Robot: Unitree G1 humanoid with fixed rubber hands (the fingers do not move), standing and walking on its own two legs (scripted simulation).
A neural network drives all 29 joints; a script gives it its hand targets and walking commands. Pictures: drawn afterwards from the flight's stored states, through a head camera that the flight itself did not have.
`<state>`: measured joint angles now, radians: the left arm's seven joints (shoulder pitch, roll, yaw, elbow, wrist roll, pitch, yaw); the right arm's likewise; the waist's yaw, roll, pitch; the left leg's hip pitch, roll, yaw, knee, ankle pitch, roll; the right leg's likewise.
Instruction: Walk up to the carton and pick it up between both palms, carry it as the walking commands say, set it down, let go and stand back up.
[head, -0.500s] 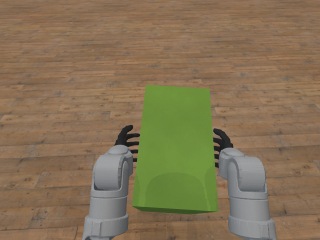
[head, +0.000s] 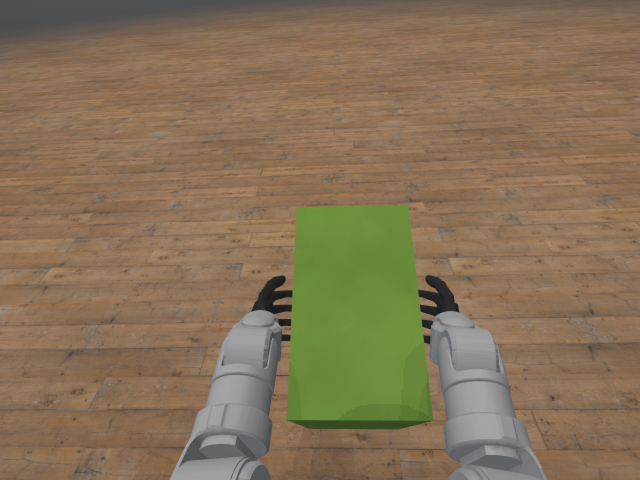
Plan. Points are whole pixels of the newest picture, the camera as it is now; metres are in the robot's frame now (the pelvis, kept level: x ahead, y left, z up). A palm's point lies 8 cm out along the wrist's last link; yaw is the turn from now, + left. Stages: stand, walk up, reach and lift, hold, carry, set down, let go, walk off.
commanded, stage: set down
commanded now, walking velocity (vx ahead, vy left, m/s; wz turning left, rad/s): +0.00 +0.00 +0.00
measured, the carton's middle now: (352, 329) +0.35 -0.04 -0.01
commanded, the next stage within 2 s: none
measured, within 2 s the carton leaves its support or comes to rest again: neither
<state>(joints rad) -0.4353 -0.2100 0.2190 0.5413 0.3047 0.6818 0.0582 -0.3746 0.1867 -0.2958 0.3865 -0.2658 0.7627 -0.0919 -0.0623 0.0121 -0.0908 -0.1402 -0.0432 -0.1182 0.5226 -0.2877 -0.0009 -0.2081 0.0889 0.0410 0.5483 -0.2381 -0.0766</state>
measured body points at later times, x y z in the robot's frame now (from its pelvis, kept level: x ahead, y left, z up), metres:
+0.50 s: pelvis -0.01 -0.01 +0.00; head +0.01 -0.01 +0.45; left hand +0.31 +0.11 -0.03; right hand +0.31 -0.14 -0.02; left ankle +0.01 +0.14 -0.73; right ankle +0.04 -0.07 -0.73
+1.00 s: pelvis -0.03 +0.07 -0.04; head +0.13 +0.07 +0.38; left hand +0.36 +0.13 -0.11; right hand +0.32 -0.12 -0.11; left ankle +0.02 +0.14 -0.73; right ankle +0.04 -0.07 -0.73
